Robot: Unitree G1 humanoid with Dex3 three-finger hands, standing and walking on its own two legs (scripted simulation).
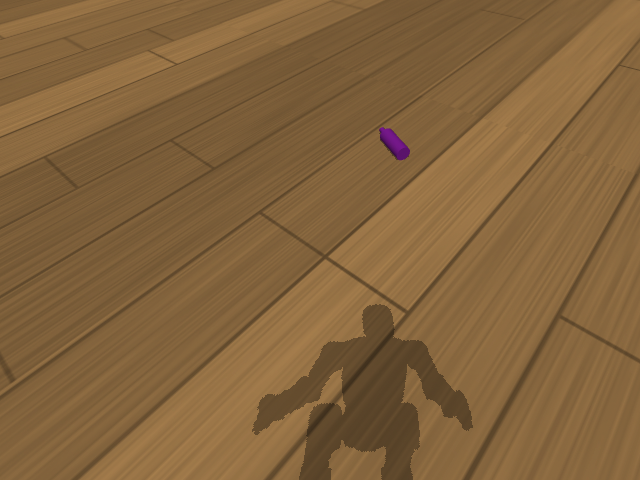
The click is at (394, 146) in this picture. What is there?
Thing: lying bottle
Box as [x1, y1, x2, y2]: [379, 127, 409, 159]
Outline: 381,127 379,130 381,132 380,138 398,159 405,158 409,153 409,149 390,129 384,129
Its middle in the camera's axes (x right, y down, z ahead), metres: +0.38 -0.52 +2.08
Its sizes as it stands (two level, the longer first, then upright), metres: 0.250 0.078 0.078
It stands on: the floor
